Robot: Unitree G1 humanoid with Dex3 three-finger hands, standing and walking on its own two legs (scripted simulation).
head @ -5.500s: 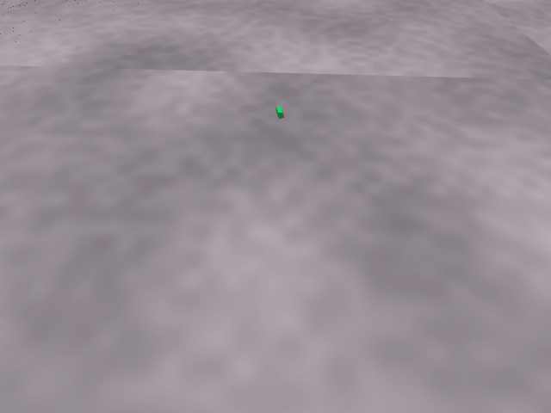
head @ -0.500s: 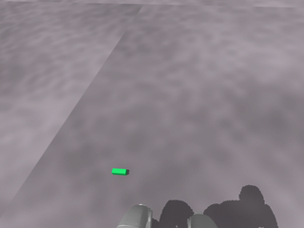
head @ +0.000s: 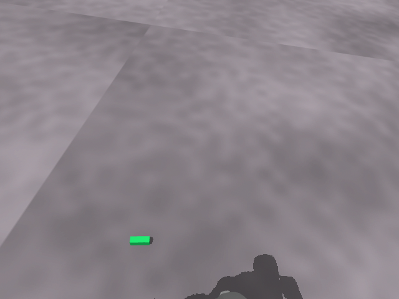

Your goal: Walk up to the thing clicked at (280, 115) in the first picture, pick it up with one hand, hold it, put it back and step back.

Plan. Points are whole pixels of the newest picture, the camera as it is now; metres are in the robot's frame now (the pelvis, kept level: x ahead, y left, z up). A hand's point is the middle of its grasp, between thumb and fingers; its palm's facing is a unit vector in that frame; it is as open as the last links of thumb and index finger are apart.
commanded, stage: walk up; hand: left
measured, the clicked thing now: (140, 240) +0.52 +0.22 -0.74
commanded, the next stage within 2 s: none
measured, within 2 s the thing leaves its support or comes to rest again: neither
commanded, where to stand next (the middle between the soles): +0.13 -0.06 m, yaw +0 degrees
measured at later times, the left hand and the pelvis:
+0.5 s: hand (95, 290) +0.19 +0.21 -0.14, palm faces -0.07 -0.93 -0.37, open 7.4 cm; pelvis +0.06 -0.04 -0.01, yaw -3 degrees
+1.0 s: hand out of the picture +0.16 +0.20 -0.14, palm faces -0.02 -0.94 -0.33, open 7.4 cm; pelvis +0.07 -0.05 +0.02, yaw -1 degrees
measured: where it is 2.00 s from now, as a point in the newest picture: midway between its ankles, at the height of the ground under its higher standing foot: outside the picture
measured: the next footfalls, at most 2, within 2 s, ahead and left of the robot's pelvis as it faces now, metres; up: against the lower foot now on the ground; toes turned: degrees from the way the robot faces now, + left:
right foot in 0.20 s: +0.11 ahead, -0.16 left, +0.00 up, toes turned -3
left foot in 0.48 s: +0.16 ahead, +0.08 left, +0.00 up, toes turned -1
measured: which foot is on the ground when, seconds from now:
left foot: down 0.00-0.24, up 0.26-0.46, down 0.48-1.00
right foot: up 0.00-0.18, down 0.20-1.00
